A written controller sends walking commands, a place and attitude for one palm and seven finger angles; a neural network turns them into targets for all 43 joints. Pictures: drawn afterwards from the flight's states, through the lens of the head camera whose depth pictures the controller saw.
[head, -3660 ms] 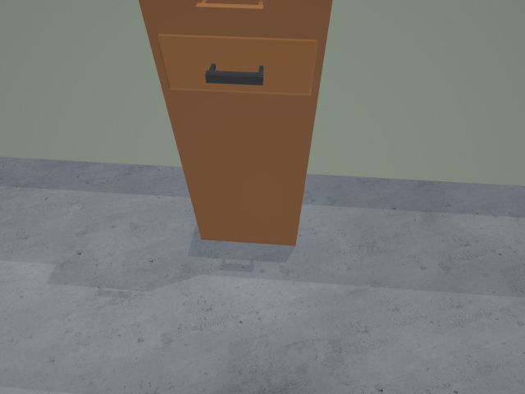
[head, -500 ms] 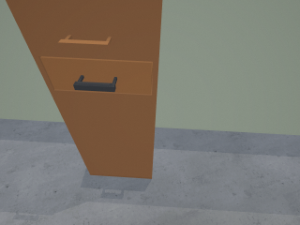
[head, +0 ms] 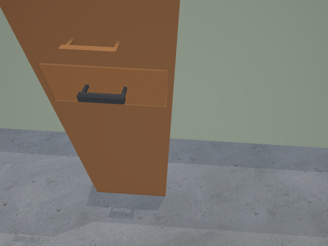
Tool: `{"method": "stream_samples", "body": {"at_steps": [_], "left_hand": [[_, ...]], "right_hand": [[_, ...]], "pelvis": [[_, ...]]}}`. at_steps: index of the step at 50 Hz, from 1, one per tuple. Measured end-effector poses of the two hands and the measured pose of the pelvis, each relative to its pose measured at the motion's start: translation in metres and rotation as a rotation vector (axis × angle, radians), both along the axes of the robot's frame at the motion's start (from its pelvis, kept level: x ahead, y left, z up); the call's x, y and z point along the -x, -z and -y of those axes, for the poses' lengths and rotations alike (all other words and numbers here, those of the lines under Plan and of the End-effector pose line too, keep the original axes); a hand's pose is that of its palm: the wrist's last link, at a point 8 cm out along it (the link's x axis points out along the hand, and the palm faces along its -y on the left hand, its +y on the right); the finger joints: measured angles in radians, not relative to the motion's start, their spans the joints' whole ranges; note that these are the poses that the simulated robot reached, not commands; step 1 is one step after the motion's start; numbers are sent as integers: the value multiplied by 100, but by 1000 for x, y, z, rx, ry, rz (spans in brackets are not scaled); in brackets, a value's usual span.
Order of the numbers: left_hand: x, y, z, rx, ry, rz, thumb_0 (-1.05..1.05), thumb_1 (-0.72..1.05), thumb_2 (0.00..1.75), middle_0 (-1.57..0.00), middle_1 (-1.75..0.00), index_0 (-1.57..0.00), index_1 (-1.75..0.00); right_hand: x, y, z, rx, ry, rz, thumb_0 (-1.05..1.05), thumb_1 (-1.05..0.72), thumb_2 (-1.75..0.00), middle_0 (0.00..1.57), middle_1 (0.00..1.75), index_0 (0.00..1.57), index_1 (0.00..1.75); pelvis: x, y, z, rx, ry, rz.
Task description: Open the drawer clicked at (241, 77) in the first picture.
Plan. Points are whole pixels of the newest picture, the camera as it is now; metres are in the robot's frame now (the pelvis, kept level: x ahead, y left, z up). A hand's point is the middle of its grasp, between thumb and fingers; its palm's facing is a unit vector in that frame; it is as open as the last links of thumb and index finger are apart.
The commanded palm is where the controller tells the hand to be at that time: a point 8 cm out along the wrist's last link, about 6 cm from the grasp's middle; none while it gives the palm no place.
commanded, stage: look again from close up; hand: left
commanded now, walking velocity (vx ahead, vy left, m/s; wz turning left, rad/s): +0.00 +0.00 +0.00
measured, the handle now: (103, 93) +0.53 +0.23 +0.08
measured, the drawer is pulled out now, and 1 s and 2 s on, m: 0.00 0.00 0.00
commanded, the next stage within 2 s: raise the hand with hooked fingers in 0.08 s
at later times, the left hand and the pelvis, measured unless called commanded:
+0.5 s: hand (108, 201) +0.22 +0.15 -0.01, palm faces +0.04 -0.49 -0.87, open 8.0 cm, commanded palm +0.15 +0.20 +0.00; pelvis +0.01 +0.00 -0.02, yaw -1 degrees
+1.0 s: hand (100, 182) +0.25 +0.17 +0.05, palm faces +0.06 -0.11 -0.99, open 11.0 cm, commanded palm +0.21 +0.18 +0.11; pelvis +0.01 -0.05 -0.02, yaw -2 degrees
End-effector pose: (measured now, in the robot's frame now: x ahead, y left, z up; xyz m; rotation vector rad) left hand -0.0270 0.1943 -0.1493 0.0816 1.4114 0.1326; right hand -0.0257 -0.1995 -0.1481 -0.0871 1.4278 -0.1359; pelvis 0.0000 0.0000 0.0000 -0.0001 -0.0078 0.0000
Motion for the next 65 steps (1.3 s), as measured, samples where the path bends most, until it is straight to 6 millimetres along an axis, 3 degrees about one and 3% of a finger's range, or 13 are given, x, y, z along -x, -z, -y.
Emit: {"method": "stream_samples", "body": {"at_steps": [10, 13, 17, 21, 24, 29, 35, 39, 44, 49, 55, 60, 65], "left_hand": [[-7, 0, -1, -3, 1, -29, 1, 91, 90, -20, -30, -19, -30], [-46, -28, -25, -155, 133, 144, 6, 95, 90, -21, -31, -20, -31], [-123, -98, -55, -428, 240, 510, 9, 94, 88, -21, -33, -20, -33], [-200, -169, -27, -688, 507, 871, 7, 86, 86, -21, -37, -20, -37], [-228, -191, 11, -826, 682, 1045, 4, 78, 83, -21, -40, -20, -41], [-207, -170, 39, -882, 848, 1059, 2, 65, 79, -22, -47, -21, -48], [-161, -163, 4, -1111, 920, 871, 1, 48, 73, -25, -57, -24, -57], [-171, -198, -18, -1277, 883, 880, 1, 38, 69, -27, -63, -26, -63], [-218, -238, 1, -1249, 852, 1022, 1, 26, 64, -27, -70, -26, -70], [-249, -247, 24, -1174, 988, 1032, 1, 16, 59, -27, -77, -26, -78], [-263, -263, 15, -1174, 1078, 1007, 0, 2, 53, -29, -86, -28, -87], [-272, -294, 5, -1219, 1002, 1115, 0, -10, 48, -30, -94, -29, -94], [-288, -304, -9, -1236, 975, 1104, 0, -21, 43, -30, -101, -29, -102]], "right_hand": [[-25, -3, 11, 36, -9, 19, 2, -92, -90, 20, 30, 19, 30], [-48, -10, 24, 93, -7, 193, 3, -93, -90, 20, 30, 20, 30], [-101, -19, 41, 132, -1, 489, 3, -93, -90, 20, 30, 20, 30], [-166, -32, 50, 123, -76, 736, 2, -92, -90, 20, 30, 19, 30], [-207, -47, 52, 101, -115, 827, 2, -91, -90, 20, 30, 19, 30], [-251, -68, 49, 63, -225, 804, 1, -91, -90, 20, 30, 19, 30], [-283, -69, 40, 43, -362, 784, 1, -90, -90, 20, 30, 20, 30], [-288, -56, 32, 6, -390, 783, 1, -90, -90, 20, 30, 20, 30], [-269, -41, 28, -49, -340, 729, 1, -90, -90, 20, 30, 20, 30], [-234, -35, 44, -54, -255, 624, 1, -90, -90, 21, 30, 20, 30], [-205, -31, 79, 25, -153, 559, 1, -90, -90, 21, 30, 20, 30], [-199, -32, 96, 90, -106, 553, 1, -90, -90, 20, 30, 20, 30], [-208, -41, 88, 99, -96, 575, 2, -91, -90, 20, 30, 19, 30]], "pelvis": [[-14, 0, -3, 3, 5, -5], [-16, 3, -3, -11, 23, -6], [-17, 9, -3, -26, -2, -22], [-11, 16, -5, -16, -24, -65], [-7, 22, 0, -24, 4, -100], [-3, 29, 20, -52, 41, -130], [0, 37, 40, -33, 8, -118], [2, 39, 47, -17, -33, -90], [2, 32, 51, -23, -45, -71], [-6, 21, 54, -47, 15, -67], [-12, 15, 49, -44, 67, -46], [-14, 12, 39, -35, 56, -39], [-12, 9, 27, -29, 51, -27]]}}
